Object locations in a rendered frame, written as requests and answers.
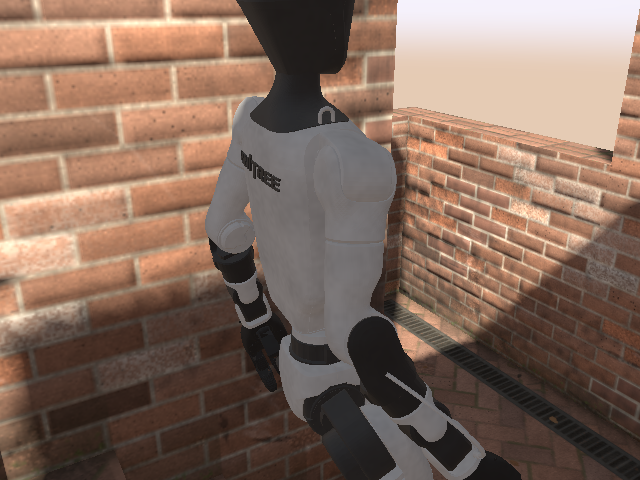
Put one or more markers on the robot right hand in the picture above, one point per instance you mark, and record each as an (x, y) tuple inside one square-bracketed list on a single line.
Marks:
[(494, 467)]

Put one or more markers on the right robot upper arm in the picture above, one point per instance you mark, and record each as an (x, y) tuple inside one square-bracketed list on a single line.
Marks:
[(355, 181)]

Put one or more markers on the left robot upper arm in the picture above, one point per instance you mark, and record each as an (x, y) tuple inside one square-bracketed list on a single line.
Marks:
[(226, 223)]

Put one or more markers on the robot left hand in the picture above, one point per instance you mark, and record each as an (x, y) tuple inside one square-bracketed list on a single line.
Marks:
[(266, 336)]

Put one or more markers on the right robot forearm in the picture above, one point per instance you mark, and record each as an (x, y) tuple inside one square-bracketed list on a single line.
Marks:
[(375, 349)]

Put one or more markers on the left robot forearm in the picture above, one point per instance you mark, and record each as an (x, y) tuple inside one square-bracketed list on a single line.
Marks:
[(240, 276)]

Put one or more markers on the robot torso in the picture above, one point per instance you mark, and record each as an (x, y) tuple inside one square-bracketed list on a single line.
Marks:
[(289, 225)]

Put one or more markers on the robot right thigh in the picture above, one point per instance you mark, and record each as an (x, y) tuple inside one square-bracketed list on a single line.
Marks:
[(367, 444)]

